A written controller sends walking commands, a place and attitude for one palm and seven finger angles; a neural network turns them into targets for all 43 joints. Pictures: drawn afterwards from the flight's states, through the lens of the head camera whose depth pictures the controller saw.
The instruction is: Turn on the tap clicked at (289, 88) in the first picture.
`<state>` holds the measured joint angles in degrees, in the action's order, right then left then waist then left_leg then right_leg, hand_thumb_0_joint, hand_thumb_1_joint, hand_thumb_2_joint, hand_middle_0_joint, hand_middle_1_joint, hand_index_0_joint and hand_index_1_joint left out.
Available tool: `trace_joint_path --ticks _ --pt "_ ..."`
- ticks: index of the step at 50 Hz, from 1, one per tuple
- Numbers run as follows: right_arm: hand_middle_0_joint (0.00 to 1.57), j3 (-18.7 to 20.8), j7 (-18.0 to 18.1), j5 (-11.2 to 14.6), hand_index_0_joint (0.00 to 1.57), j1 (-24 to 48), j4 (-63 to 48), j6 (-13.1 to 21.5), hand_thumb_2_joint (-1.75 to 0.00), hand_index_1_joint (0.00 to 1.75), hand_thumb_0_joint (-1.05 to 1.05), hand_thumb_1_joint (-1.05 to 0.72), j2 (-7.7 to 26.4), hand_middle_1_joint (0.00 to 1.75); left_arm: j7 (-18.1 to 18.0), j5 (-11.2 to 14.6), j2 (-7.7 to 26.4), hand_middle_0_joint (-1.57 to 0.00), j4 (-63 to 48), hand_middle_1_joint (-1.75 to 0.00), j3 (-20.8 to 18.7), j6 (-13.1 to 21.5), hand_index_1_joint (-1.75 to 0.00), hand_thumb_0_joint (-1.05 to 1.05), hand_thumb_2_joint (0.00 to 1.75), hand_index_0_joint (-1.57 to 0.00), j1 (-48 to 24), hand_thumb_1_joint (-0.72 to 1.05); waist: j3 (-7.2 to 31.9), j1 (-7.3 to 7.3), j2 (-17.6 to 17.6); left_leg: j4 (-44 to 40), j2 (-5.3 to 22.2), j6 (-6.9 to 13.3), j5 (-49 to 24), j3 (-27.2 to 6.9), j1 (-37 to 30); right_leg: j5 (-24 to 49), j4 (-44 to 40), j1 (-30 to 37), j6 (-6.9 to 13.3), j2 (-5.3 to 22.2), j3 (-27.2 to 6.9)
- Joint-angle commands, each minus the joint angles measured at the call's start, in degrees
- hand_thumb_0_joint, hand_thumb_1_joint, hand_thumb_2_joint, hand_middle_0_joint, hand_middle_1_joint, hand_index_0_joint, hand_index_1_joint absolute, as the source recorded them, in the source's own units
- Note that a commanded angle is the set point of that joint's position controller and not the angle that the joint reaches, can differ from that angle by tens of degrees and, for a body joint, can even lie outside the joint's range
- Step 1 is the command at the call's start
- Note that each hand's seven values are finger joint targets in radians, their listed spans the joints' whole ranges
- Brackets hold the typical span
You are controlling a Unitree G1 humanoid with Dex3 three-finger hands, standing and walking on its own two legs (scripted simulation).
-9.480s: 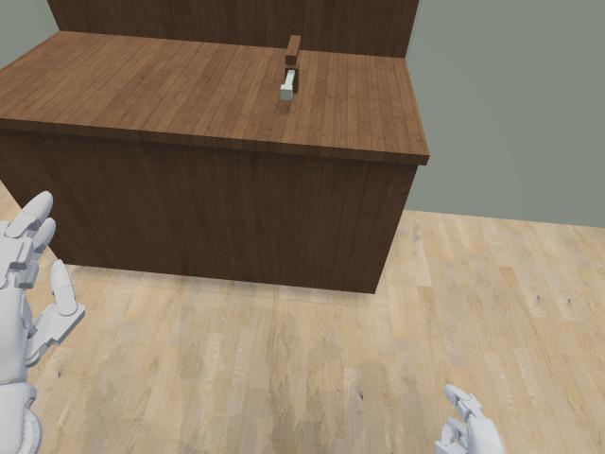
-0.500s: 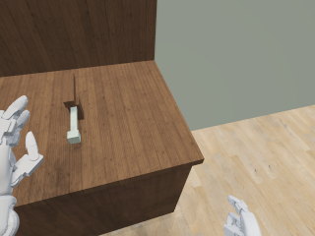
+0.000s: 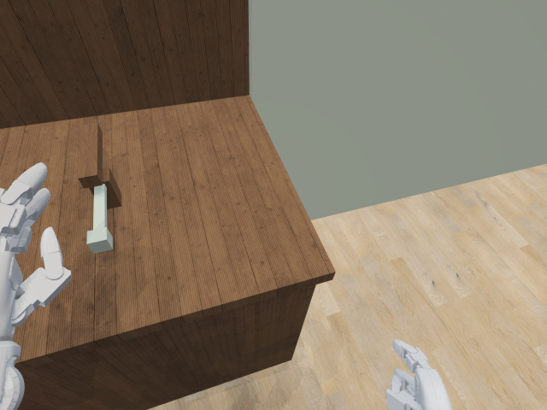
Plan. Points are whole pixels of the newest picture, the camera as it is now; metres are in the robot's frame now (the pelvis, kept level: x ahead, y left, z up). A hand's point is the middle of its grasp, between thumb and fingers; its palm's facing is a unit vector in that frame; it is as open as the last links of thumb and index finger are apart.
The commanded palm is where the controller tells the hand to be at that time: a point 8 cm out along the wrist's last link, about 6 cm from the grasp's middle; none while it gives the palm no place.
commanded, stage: come to a stop and stand still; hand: left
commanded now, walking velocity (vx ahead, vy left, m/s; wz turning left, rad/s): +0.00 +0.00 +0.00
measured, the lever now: (100, 240) +0.34 +0.30 +0.03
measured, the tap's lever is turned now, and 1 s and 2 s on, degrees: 0 0 0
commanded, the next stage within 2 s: none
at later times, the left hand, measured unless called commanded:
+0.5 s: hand (68, 259) +0.23 +0.23 +0.17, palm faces +0.40 -0.80 -0.44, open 7.4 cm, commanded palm +0.16 +0.26 +0.17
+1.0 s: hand out of the picture +0.16 +0.34 +0.18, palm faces +0.49 -0.83 -0.27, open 7.4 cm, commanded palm +0.10 +0.36 +0.17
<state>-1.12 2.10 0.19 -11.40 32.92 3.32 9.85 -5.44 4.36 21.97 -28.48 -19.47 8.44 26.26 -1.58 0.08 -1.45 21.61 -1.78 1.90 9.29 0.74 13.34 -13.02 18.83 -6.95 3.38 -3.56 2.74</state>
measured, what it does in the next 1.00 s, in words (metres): shifts its weight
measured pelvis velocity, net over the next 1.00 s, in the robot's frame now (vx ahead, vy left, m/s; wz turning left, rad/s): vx -0.06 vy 0.08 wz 0.00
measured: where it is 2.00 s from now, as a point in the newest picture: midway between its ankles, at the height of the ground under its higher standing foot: outside the picture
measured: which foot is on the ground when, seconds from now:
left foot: down 0.00-1.00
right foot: down 0.00-1.00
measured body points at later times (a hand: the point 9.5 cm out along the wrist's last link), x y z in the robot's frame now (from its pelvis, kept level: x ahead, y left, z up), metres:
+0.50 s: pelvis +0.00 -0.02 +0.00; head +0.03 -0.01 +0.44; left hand +0.20 +0.28 +0.19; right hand +0.18 -0.25 -0.09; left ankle +0.02 +0.12 -0.74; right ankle -0.03 -0.08 -0.75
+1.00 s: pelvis -0.06 +0.08 -0.01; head -0.06 +0.11 +0.44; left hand +0.13 +0.39 +0.19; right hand +0.12 -0.13 -0.07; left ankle +0.02 +0.12 -0.75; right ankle -0.04 -0.07 -0.74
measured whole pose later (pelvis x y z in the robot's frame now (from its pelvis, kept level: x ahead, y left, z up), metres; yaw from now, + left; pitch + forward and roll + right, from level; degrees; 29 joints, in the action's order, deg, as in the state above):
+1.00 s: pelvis -0.06 +0.08 -0.01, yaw +0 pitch -3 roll -2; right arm -1.2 0.7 0.2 -12.6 32.5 7.1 10.4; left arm -7.0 1.8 20.0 -23.8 -21.7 12.6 16.3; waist -2.8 3.2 -1.3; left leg 27.2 -3.4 5.4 8.0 3.2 16.6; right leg -18.0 29.4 -12.3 0.7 0.3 0.1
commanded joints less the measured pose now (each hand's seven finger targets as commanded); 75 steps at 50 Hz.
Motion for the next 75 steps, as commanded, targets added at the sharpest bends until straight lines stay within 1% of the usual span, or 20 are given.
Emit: trace_joint_path --ticks 1,15,22,23,24,25,26,28,32,36,38,42,50,63,69,71,72,73,74,75 --pt "0.2 3.2 0.63 0.98 0.2 5.27 -8.96 2.23 -0.9 0.3 0.0 -0.9 7.85 0.3 -1.31 0.55 9.93 -0.2 -11.79 -0.3 -8.5 3.11 -0.3 0.0 0.9 -0.2 -0.38 0.9 9.8 0.1 5.87 -0.39 9.88 -1.32 -9.5 -8.24 -5.49 7.94 -1.89 0.66 -1.26 6.48 -4.7" --pt "0.2 2.99 0.54 2.06 0.2 7.13 -8.98 0.62 -0.9 0.3 0.0 -0.9 8.32 0.3 -3.24 -0.53 8.0 -0.2 -8.76 -0.3 -5.67 3.6 -0.3 0.0 0.9 -0.2 -5.14 0.9 3.78 1.59 -2.68 17.6 3.31 0.66 6.19 -3.69 10.64 29.9 -1.68 4.64 -5.61 18.83 -16.78" --pt "0.2 2.91 0.5 1.14 0.2 7.07 -8.44 0.68 -0.9 0.3 0.0 -0.9 7.71 0.3 -3.75 -0.71 7.84 -0.2 -12.06 -0.3 -6.43 4.66 -0.3 0.0 0.9 -0.2 -3.16 0.9 8.07 1.44 -1.29 8.26 1.94 1.63 -2.55 -0.97 0.56 35.77 5.22 4.81 -4.72 15.02 -8.86" --pt "0.2 4.62 0.97 0.29 0.2 -1.2 -9.55 5.99 -0.9 0.3 0.0 -0.9 8.23 0.3 -4.73 -7.87 51.34 -0.2 -22.66 -0.3 -38.59 11.36 -0.3 0.0 0.9 -0.2 -60.67 0.9 -4.88 0.87 -9.42 6.68 -2.59 -1.99 -1.72 9.17 4.44 59.09 -4.82 -10.78 -16.06 8.18 -6.96" --pt "0.2 2.73 0.47 0.5 0.2 2.26 -7.13 5.81 -0.9 0.3 0.0 -0.9 5.38 0.3 -1.67 -4.19 19.35 -0.2 9.13 -0.3 -17.31 10.21 -0.3 0.0 0.9 -0.2 -29.12 0.9 10.37 2.78 -5.73 5.23 -1.76 0.5 -12.45 1.89 1.81 53.6 8.35 4.58 -12.0 9.64 -6.25" --pt "0.2 4.81 0.12 0.95 0.2 3.53 -8.81 6.18 -0.9 0.3 0.0 -0.9 8.03 0.3 -1.92 -1.88 14.36 -0.2 10.28 -0.3 -15.53 10.01 -0.3 0.0 0.9 -0.2 -11.7 0.9 8.92 5.1 -2.94 7.25 1.07 0.4 -14.55 1.21 -1.64 56.53 7.92 3.72 -11.6 11.08 -12.33" --pt "0.2 5.49 -0.71 2.04 0.2 3.2 -7.23 5.53 -0.9 0.3 0.0 -0.9 8.41 0.3 -1.52 -1.62 5.07 -0.2 14.01 -0.3 -7.26 8.2 -0.3 0.0 0.9 -0.2 -7.49 0.9 12.62 3.28 3.83 6.37 2.15 1.34 -18.36 3.22 -6.56 53.78 12.07 4.83 -9.34 11.46 -9.36" --pt "0.2 6.14 -2.04 1.67 0.2 2.13 -8.8 5.21 -0.9 0.3 0.0 -0.9 10.28 0.3 -0.75 -1.28 7.87 -0.2 -1.79 -0.3 -7.54 8.88 -0.3 0.0 0.9 -0.2 -8.66 0.9 18.93 1.81 9.3 8.58 6.58 4.03 -30.71 -2.15 -13.7 37.74 17.74 0.06 -8.44 8.99 -6.12" --pt "0.2 5.58 -4.26 1.77 0.2 3.85 -11.87 5.5 -0.9 0.3 0.0 -0.9 9.36 0.3 0.07 -1.49 5.92 -0.2 -10.41 -0.3 -4.54 6.95 -0.3 0.0 0.9 -0.2 2.57 0.9 15.4 1.95 2.2 8.44 10.57 3.65 -31.3 -6.54 -7.95 7.68 11.76 -2.38 -4.96 5.82 -2.64" --pt "0.2 4.12 -1.71 1.44 0.2 4.93 -10.98 4.81 -0.9 0.3 0.0 -0.9 9.04 0.3 -2.14 -1.06 16.38 -0.2 -14.23 -0.3 -15.62 7.94 -0.3 0.0 0.9 -0.2 -0.41 0.9 11.08 0.95 -1.43 9.7 5.84 0.19 -12.67 -4.52 0.69 17.57 5.54 0.4 -0.58 11.4 -7.66" --pt "0.2 4.0 -0.64 1.34 0.2 5.01 -11.22 5.14 -0.9 0.3 0.0 -0.9 8.45 0.3 -2.13 0.18 12.85 -0.2 -13.07 -0.3 -13.2 8.31 -0.3 0.0 0.9 -0.2 -5.16 0.9 10.49 0.41 -1.42 9.44 4.01 -0.77 -10.42 -5.12 -2.17 13.15 5.5 -3.53 1.47 12.0 -9.18" --pt "0.2 3.14 0.45 0.41 0.2 5.05 -10.1 5.53 -0.9 0.3 0.0 -0.9 8.69 0.3 -1.73 -1.23 12.15 -0.2 -10.52 -0.3 -10.55 8.27 -0.3 0.0 0.9 -0.2 -11.85 0.9 6.7 1.07 13.72 -4.35 11.16 0.39 -0.46 -12.1 -0.87 -5.3 11.34 -5.76 -2.04 5.17 -2.6" --pt "0.2 3.96 -1.51 0.39 0.2 3.52 -9.54 6.79 -0.9 0.3 0.0 -0.9 9.26 0.3 -1.13 -3.76 4.87 -0.2 -6.37 -0.3 -2.11 6.61 -0.3 0.0 0.9 -0.2 -13.04 0.9 4.8 1.33 9.44 -13.91 9.86 -3.9 29.08 -11.51 8.6 -7.02 10.51 1.02 -1.5 2.05 -1.12" --pt "0.2 4.32 -1.32 0.73 0.2 4.14 -8.81 4.81 -0.9 0.3 0.0 -0.9 8.39 0.3 -0.58 -3.29 8.57 -0.2 -10.35 -0.3 -7.07 5.8 -0.3 0.0 0.9 -0.2 -14.65 0.9 6.31 0.59 5.51 0.28 5.69 -4.51 26.24 -4.61 -3.14 -12.81 9.22 -13.02 0.34 3.36 -0.65" --pt "0.2 6.02 -3.21 0.8 0.2 3.24 -8.61 5.33 -0.9 0.3 0.0 -0.9 8.65 0.3 0.75 -2.67 7.88 -0.2 -7.71 -0.3 -7.2 3.42 -0.3 0.0 0.9 -0.2 -18.42 0.9 3.48 1.83 15.85 -15.16 8.42 -10.17 26.95 -0.95 21.29 -15.52 35.73 2.51 -1.7 -5.38 5.88" --pt "0.2 6.31 -3.97 1.69 0.2 2.14 -8.02 5.7 -0.9 0.3 0.0 -0.9 8.87 0.3 0.99 -2.91 9.08 -0.2 -7.18 -0.3 -8.4 4.35 -0.3 0.0 0.9 -0.2 -15.97 0.9 5.35 2.96 10.2 -0.84 3.91 -9.54 25.13 7.39 11.06 -13.29 20.91 -2.59 1.2 -1.34 6.57" --pt "0.2 5.53 -3.8 1.91 0.2 2.37 -8.18 5.21 -0.9 0.3 0.0 -0.9 8.34 0.3 1.01 -3.18 8.85 -0.2 -6.81 -0.3 -7.61 4.78 -0.3 0.0 0.9 -0.2 -12.79 0.9 5.55 3.39 -1.73 21.95 0.47 -6.81 27.07 8.71 4.13 -10.51 10.11 -11.34 4.87 4.93 0.79" --pt "0.2 5.75 -3.5 2.39 0.2 3.49 -9.32 4.11 -0.9 0.3 0.0 -0.9 8.15 0.3 1.31 -3.72 11.03 -0.2 -10.49 -0.3 -7.45 5.07 -0.3 0.0 0.9 -0.2 -12.6 0.9 3.22 3.39 -17.66 58.05 -2.38 -4.29 26.14 0.59 -0.7 -10.9 1.16 -31.48 9.96 15.89 -16.1" --pt "0.2 5.65 -2.89 1.84 0.2 7.49 -10.79 4.01 -0.9 0.3 0.0 -0.9 7.79 0.3 1.48 -3.09 13.04 -0.2 -15.3 -0.3 -8.65 4.61 -0.3 0.0 0.9 -0.2 -17.16 0.9 -0.49 1.55 -16.2 78.74 -2.66 -3.28 20.64 -8.12 5.98 -16.51 -2.44 -42.12 13.39 21.89 -28.98" --pt "0.2 5.16 -3.12 0.77 0.2 8.26 -10.25 5.05 -0.9 0.3 0.0 -0.9 6.49 0.3 2.06 -2.21 14.37 -0.2 -19.46 -0.3 -10.15 3.86 -0.3 0.0 0.9 -0.2 -20.74 0.9 -0.49 0.87 -13.96 86.89 -0.45 -4.0 14.6 -11.72 10.59 -23.37 -4.19 -45.94 14.72 24.81 -31.44"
